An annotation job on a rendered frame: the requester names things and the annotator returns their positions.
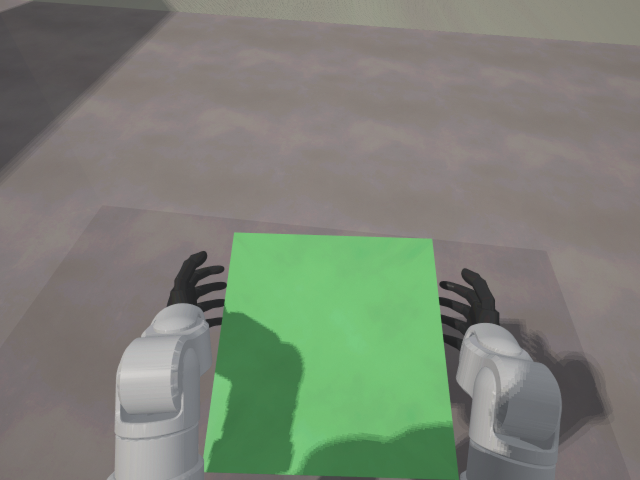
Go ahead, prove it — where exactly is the robot left forearm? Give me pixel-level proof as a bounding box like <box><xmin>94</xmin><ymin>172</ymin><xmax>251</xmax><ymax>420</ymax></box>
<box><xmin>107</xmin><ymin>303</ymin><xmax>212</xmax><ymax>480</ymax></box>

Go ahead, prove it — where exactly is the robot right hand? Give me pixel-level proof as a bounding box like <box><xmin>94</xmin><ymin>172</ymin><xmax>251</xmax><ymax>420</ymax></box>
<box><xmin>439</xmin><ymin>268</ymin><xmax>500</xmax><ymax>351</ymax></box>

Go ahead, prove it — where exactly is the carton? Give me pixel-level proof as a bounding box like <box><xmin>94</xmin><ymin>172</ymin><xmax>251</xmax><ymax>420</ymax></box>
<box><xmin>203</xmin><ymin>232</ymin><xmax>459</xmax><ymax>480</ymax></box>

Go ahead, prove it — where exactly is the robot left hand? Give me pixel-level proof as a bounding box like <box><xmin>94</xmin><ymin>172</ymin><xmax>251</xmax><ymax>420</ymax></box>
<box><xmin>167</xmin><ymin>251</ymin><xmax>227</xmax><ymax>328</ymax></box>

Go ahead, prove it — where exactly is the robot right forearm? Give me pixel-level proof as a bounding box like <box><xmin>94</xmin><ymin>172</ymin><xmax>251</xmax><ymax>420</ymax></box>
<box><xmin>456</xmin><ymin>323</ymin><xmax>562</xmax><ymax>480</ymax></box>

